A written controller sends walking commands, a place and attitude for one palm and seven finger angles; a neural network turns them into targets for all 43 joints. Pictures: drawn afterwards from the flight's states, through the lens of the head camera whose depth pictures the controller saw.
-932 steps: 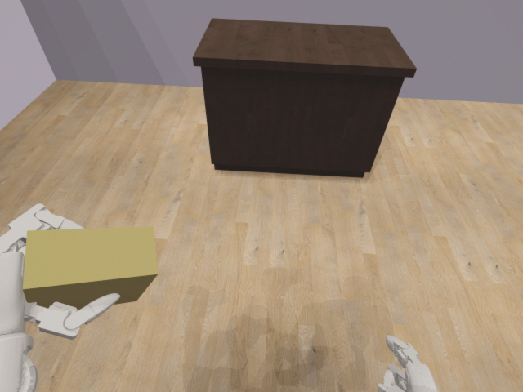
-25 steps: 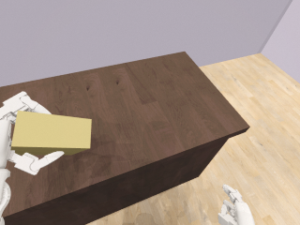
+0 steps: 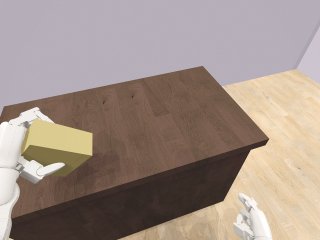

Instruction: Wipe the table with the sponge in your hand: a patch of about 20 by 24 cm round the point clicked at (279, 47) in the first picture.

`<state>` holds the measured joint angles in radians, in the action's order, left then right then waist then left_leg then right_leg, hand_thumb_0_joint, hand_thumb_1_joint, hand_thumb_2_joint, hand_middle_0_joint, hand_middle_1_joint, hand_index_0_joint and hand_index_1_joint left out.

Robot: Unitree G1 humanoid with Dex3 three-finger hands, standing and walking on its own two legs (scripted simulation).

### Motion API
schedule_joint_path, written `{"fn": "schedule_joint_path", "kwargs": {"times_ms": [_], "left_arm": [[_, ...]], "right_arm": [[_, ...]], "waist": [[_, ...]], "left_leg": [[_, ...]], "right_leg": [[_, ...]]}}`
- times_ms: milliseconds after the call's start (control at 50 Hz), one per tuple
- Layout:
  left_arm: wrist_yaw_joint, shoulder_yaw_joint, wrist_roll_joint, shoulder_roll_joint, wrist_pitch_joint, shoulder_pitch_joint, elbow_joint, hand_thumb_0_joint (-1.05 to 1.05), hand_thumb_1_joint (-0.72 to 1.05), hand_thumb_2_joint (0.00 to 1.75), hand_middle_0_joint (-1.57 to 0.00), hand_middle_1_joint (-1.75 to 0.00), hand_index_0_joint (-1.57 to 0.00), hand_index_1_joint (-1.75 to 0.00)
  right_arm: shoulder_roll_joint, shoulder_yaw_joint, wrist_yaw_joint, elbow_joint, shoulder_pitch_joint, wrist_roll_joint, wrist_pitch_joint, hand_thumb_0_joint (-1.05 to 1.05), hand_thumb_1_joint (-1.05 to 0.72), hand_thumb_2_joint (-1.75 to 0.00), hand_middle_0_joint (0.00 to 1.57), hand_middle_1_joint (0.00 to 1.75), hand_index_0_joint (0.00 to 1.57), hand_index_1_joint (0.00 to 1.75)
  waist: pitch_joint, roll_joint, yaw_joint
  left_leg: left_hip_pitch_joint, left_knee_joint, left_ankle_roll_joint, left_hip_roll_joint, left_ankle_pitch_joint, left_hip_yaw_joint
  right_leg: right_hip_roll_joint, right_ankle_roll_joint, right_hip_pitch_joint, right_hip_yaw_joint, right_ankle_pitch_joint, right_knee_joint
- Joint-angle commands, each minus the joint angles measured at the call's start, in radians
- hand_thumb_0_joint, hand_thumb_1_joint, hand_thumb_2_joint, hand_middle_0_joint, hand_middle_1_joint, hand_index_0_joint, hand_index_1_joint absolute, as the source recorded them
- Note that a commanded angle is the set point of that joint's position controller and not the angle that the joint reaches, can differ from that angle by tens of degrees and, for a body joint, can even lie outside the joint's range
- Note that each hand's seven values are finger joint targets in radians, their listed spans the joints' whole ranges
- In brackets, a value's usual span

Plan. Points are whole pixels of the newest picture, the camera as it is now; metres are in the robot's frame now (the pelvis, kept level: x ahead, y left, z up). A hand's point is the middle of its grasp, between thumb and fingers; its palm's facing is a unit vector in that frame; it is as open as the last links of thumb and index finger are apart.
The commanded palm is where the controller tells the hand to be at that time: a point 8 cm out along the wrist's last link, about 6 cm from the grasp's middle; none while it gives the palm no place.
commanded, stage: turn the palm down, sponge in hand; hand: left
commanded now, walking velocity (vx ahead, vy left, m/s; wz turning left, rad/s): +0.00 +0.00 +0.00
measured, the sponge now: (61, 152) +0.25 +0.27 +0.12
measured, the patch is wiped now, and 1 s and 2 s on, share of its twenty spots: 0.00 0.00 0.00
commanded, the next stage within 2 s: move the sponge above the wiping area in 1.66 s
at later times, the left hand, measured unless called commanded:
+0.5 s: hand (49, 152) +0.24 +0.28 +0.13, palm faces +0.23 -0.41 -0.88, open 9.9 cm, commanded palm +0.21 +0.29 +0.19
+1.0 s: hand (43, 153) +0.24 +0.30 +0.13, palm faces +0.13 -0.20 -0.97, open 9.9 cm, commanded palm +0.21 +0.30 +0.19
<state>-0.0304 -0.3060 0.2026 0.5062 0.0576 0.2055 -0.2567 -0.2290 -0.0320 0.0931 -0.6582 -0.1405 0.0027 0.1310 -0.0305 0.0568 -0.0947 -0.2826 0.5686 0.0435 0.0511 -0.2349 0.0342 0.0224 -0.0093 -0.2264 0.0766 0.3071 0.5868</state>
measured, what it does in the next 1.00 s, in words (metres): stands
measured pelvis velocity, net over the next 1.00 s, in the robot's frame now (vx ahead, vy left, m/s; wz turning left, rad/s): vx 0.01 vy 0.02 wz -0.02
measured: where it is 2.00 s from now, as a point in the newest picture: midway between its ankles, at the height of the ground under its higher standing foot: outside the picture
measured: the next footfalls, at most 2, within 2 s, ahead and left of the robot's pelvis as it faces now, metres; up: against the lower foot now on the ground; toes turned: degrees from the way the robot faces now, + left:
none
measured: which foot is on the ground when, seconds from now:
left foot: down 0.00-1.00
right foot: down 0.00-1.00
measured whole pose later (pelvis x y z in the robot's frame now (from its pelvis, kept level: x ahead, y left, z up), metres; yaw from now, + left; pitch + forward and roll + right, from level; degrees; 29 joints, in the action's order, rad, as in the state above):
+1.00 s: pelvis +0.01 +0.02 +0.01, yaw -1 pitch -4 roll +0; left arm -0.01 -0.03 0.76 0.51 0.34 0.20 -0.29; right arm -0.23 -0.05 0.09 -0.66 -0.03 -0.02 0.03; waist -0.02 0.10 -0.14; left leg -0.17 0.44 0.02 0.03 -0.20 0.00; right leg 0.04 0.01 -0.12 0.05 0.25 0.44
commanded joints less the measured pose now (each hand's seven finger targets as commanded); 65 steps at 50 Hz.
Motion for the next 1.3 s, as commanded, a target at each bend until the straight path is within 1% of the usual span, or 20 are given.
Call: {"fn": "schedule_joint_path", "kwargs": {"times_ms": [0,40,60,100,140,160,360,440,460,540,560,680,860,1040,1060,1140,1160,1240,1260,1280], "left_arm": [[0.027,-0.108,0.014,0.257,-0.048,-0.131,-0.227,0.00,0.10,1.30,-1.20,-1.60,-1.20,-1.60],[0.015,-0.185,0.029,0.323,-0.061,-0.088,-0.248,0.00,0.10,1.30,-1.20,-1.60,-1.20,-1.60],[0.006,-0.145,0.035,0.269,-0.070,-0.100,-0.269,0.00,0.10,1.30,-1.20,-1.60,-1.20,-1.60],[-0.020,-0.191,0.039,0.282,-0.076,-0.029,-0.237,0.00,0.10,1.30,-1.20,-1.60,-1.20,-1.60],[-0.044,-0.223,0.061,0.317,-0.062,0.005,-0.268,0.00,0.10,1.30,-1.20,-1.60,-1.20,-1.60],[-0.053,-0.175,0.075,0.270,-0.050,0.006,-0.270,0.00,0.10,1.30,-1.20,-1.60,-1.20,-1.60],[-0.066,-0.075,0.209,0.251,0.037,-0.004,-0.343,0.00,0.10,1.30,-1.20,-1.60,-1.20,-1.60],[-0.085,-0.106,0.269,0.302,0.054,-0.008,-0.363,0.00,0.10,1.30,-1.20,-1.60,-1.20,-1.60],[-0.089,-0.054,0.285,0.252,0.066,-0.017,-0.357,0.00,0.10,1.30,-1.20,-1.60,-1.20,-1.60],[-0.093,-0.057,0.340,0.276,0.133,-0.035,-0.329,0.00,0.10,1.30,-1.20,-1.60,-1.20,-1.60],[-0.089,-0.008,0.353,0.232,0.152,-0.044,-0.325,0.00,0.10,1.30,-1.20,-1.60,-1.20,-1.60],[-0.040,0.055,0.429,0.231,0.245,-0.108,-0.266,0.00,0.10,1.30,-1.20,-1.60,-1.20,-1.60],[-0.018,0.120,0.560,0.218,0.250,-0.222,-0.269,0.00,0.10,1.30,-1.20,-1.60,-1.20,-1.60],[-0.016,0.132,0.648,0.247,0.295,-0.271,-0.205,0.00,0.10,1.30,-1.20,-1.60,-1.20,-1.60],[-0.012,0.174,0.651,0.202,0.298,-0.271,-0.190,0.00,0.10,1.30,-1.20,-1.60,-1.20,-1.60],[0.002,0.155,0.691,0.243,0.307,-0.283,-0.179,0.00,0.10,1.30,-1.20,-1.60,-1.20,-1.60],[0.006,0.202,0.696,0.195,0.308,-0.287,-0.168,0.00,0.10,1.30,-1.20,-1.60,-1.20,-1.60],[0.007,0.155,0.730,0.253,0.317,-0.290,-0.141,0.00,0.10,1.30,-1.20,-1.60,-1.20,-1.60],[0.009,0.197,0.719,0.196,0.313,-0.289,-0.137,0.00,0.10,1.30,-1.20,-1.60,-1.20,-1.60],[0.011,0.174,0.709,0.216,0.310,-0.275,-0.109,0.00,0.10,1.30,-1.20,-1.60,-1.20,-1.60]], "right_arm": [[-0.117,0.046,0.027,0.188,0.146,-0.008,0.067,0.00,-0.90,-0.90,0.20,0.30,0.20,0.30],[-0.115,0.049,0.025,0.192,0.147,-0.010,0.066,0.00,-0.90,-0.90,0.20,0.30,0.20,0.30],[-0.103,0.043,0.021,0.203,0.150,-0.010,0.066,0.00,-0.90,-0.90,0.20,0.30,0.20,0.30],[-0.113,0.057,0.018,0.195,0.118,-0.008,0.063,0.00,-0.90,-0.90,0.20,0.30,0.20,0.30],[-0.116,0.061,0.013,0.203,0.119,-0.012,0.057,0.00,-0.90,-0.90,0.20,0.30,0.20,0.30],[-0.112,0.059,0.010,0.208,0.115,-0.015,0.052,0.00,-0.90,-0.90,0.20,0.30,0.20,0.30],[-0.119,0.064,0.031,0.221,0.132,-0.025,0.029,0.00,-0.90,-0.90,0.20,0.30,0.20,0.30],[-0.124,0.066,0.032,0.212,0.148,-0.022,0.023,0.00,-0.90,-0.90,0.20,0.30,0.20,0.30],[-0.112,0.058,0.030,0.218,0.156,-0.023,0.020,0.00,-0.90,-0.90,0.20,0.30,0.20,0.30],[-0.120,0.053,0.024,0.207,0.186,-0.026,0.001,0.00,-0.90,-0.90,0.20,0.30,0.20,0.30],[-0.110,0.046,0.021,0.211,0.193,-0.027,-0.001,0.00,-0.90,-0.90,0.20,0.30,0.20,0.30],[-0.118,0.028,0.024,0.202,0.240,-0.031,-0.032,0.00,-0.90,-0.90,0.20,0.30,0.20,0.30],[-0.104,0.016,0.012,0.188,0.298,-0.026,-0.038,0.00,-0.90,-0.90,0.20,0.30,0.20,0.30],[-0.115,0.019,0.000,0.164,0.338,-0.027,-0.050,0.00,-0.90,-0.90,0.20,0.30,0.20,0.30],[-0.105,0.016,-0.004,0.166,0.339,-0.030,-0.045,0.00,-0.90,-0.90,0.20,0.30,0.20,0.30],[-0.115,0.021,-0.012,0.158,0.355,-0.028,-0.052,0.00,-0.90,-0.90,0.20,0.30,0.20,0.30],[-0.104,0.017,-0.015,0.160,0.351,-0.031,-0.048,0.00,-0.90,-0.90,0.20,0.30,0.20,0.30],[-0.114,0.024,-0.020,0.150,0.364,-0.026,-0.051,0.00,-0.90,-0.90,0.20,0.30,0.20,0.30],[-0.103,0.023,-0.021,0.153,0.354,-0.031,-0.044,0.00,-0.90,-0.90,0.20,0.30,0.20,0.30],[-0.111,0.027,-0.022,0.144,0.348,-0.031,-0.044,0.00,-0.90,-0.90,0.20,0.30,0.20,0.30]], "waist": [[0.122,-0.027,0.015],[0.128,-0.015,-0.008],[0.131,-0.018,0.001],[0.137,-0.057,-0.009],[0.165,-0.015,-0.026],[0.171,-0.010,-0.015],[0.179,-0.015,0.007],[0.197,0.027,-0.010],[0.196,0.027,-0.005],[0.184,0.048,-0.019],[0.184,0.045,-0.015],[0.145,0.018,-0.016],[0.178,0.081,-0.023],[0.180,0.069,-0.039],[0.181,0.052,-0.034],[0.179,0.053,-0.043],[0.182,0.049,-0.036],[0.177,0.036,-0.052],[0.184,-0.009,-0.041],[0.167,-0.026,-0.041]], "left_leg": [[0.094,-0.093,-0.060,-0.060,-0.012,-0.072],[0.100,-0.084,-0.057,-0.060,0.035,-0.078],[0.097,-0.079,-0.057,-0.061,0.056,-0.078],[0.087,-0.066,-0.057,-0.055,0.089,-0.080],[0.093,-0.054,-0.057,-0.058,0.141,-0.090],[0.088,-0.050,-0.057,-0.059,0.162,-0.095],[0.112,-0.031,-0.067,-0.059,0.211,-0.089],[0.126,-0.045,-0.062,-0.055,0.226,-0.076],[0.123,-0.051,-0.060,-0.055,0.224,-0.075],[0.126,-0.092,-0.052,-0.047,0.213,-0.059],[0.134,-0.097,-0.054,-0.044,0.224,-0.063],[0.146,-0.159,-0.055,-0.041,0.168,-0.040],[0.185,-0.198,-0.058,-0.046,0.158,-0.022],[0.192,-0.213,-0.064,-0.058,0.168,-0.015],[0.192,-0.206,-0.066,-0.060,0.178,-0.023],[0.199,-0.207,-0.070,-0.066,0.193,-0.015],[0.201,-0.201,-0.072,-0.066,0.198,-0.025],[0.204,-0.197,-0.077,-0.074,0.198,-0.018],[0.204,-0.186,-0.079,-0.073,0.214,-0.031],[0.204,-0.185,-0.080,-0.072,0.212,-0.028]], "right_leg": [[-0.012,0.010,-0.042,-0.045,0.028,-0.181],[-0.014,0.008,-0.026,-0.052,-0.002,-0.183],[-0.012,0.010,-0.028,-0.041,-0.030,-0.169],[-0.010,0.014,-0.019,-0.044,-0.085,-0.160],[-0.007,0.011,0.004,-0.054,-0.156,-0.145],[-0.005,0.012,0.008,-0.047,-0.188,-0.132],[-0.009,0.012,-0.019,-0.047,-0.256,-0.113],[-0.016,-0.003,-0.003,-0.050,-0.249,-0.117],[-0.014,-0.003,-0.006,-0.037,-0.235,-0.115],[-0.024,-0.017,0.016,-0.037,-0.206,-0.136],[-0.021,-0.016,0.019,-0.026,-0.214,-0.135],[-0.032,-0.023,0.039,-0.027,-0.148,-0.184],[-0.041,-0.039,0.086,-0.027,-0.136,-0.203],[-0.048,-0.050,0.113,-0.055,-0.142,-0.226],[-0.040,-0.045,0.109,-0.038,-0.143,-0.221],[-0.046,-0.052,0.113,-0.065,-0.153,-0.232],[-0.037,-0.047,0.109,-0.046,-0.150,-0.225],[-0.044,-0.053,0.105,-0.083,-0.149,-0.240],[-0.035,-0.044,0.108,-0.056,-0.165,-0.228],[-0.036,-0.041,0.097,-0.061,-0.166,-0.240]]}}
